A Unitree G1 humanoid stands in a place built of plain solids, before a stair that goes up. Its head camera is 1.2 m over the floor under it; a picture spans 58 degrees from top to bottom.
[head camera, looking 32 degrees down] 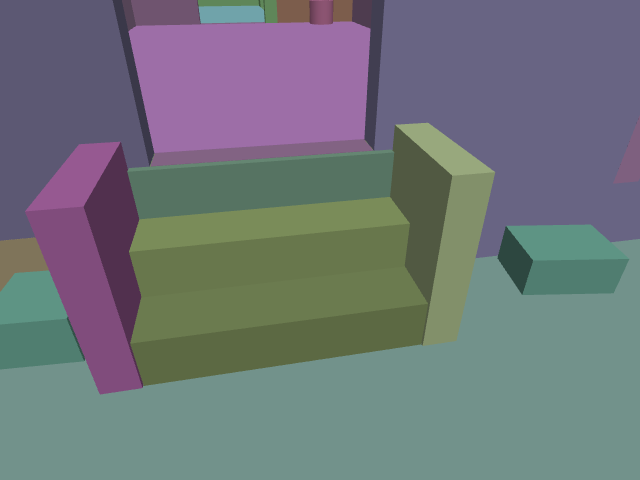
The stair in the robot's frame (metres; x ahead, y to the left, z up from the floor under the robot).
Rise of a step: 0.20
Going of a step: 0.23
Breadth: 1.00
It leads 11 degrees to the left of straight ahead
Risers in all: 3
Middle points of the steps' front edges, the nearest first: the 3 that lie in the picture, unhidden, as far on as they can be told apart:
1.08 0.11 0.20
1.30 0.15 0.40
1.53 0.20 0.59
